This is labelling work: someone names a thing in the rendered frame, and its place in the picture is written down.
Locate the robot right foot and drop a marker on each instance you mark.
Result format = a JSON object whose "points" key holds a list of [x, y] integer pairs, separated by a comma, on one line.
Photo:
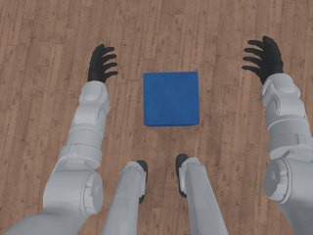
{"points": [[178, 162]]}

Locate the robot left shin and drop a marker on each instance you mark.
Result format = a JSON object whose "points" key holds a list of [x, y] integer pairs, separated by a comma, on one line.
{"points": [[133, 164]]}

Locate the robot left hand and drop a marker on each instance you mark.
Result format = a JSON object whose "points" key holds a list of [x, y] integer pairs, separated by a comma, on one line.
{"points": [[97, 68]]}

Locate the right robot forearm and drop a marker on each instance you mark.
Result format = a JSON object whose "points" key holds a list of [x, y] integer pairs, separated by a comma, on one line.
{"points": [[287, 122]]}

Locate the robot right hand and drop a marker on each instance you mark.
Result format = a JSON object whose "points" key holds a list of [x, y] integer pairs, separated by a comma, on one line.
{"points": [[270, 61]]}

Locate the right robot upper arm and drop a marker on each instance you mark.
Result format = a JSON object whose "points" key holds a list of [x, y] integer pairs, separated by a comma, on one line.
{"points": [[289, 182]]}

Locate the left robot upper arm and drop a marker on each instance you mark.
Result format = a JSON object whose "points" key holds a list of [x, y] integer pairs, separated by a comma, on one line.
{"points": [[70, 197]]}

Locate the carton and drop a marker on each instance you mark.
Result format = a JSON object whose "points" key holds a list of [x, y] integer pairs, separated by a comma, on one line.
{"points": [[171, 98]]}

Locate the left robot forearm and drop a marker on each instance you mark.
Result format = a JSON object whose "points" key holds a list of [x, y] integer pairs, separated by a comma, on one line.
{"points": [[86, 134]]}

